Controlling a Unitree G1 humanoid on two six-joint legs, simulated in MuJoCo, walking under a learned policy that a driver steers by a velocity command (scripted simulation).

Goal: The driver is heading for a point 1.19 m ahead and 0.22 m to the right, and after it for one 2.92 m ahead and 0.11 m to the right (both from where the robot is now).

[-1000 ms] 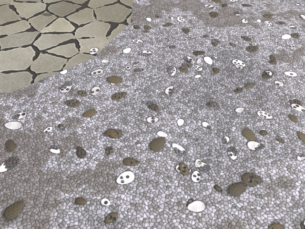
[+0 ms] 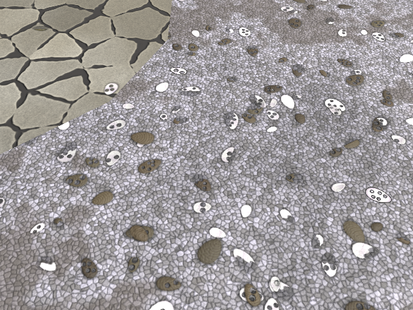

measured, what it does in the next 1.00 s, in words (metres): walks ahead: right foot, then left foot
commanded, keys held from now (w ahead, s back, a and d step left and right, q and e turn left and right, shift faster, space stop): w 0.96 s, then w+e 0.04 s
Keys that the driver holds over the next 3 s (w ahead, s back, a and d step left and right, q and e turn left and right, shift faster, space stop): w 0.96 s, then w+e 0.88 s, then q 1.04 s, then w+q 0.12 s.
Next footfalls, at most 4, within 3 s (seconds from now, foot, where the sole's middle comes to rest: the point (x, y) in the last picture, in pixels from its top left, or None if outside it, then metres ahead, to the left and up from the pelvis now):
0.46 right None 0.44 -0.10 -0.76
1.00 left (196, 226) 0.73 0.09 -0.76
1.56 right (249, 169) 0.99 -0.11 -0.76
2.06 left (246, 110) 1.31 -0.11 -0.76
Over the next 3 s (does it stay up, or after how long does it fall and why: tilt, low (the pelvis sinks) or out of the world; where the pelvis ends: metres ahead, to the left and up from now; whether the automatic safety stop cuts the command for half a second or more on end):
stays up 1.17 -0.16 0.02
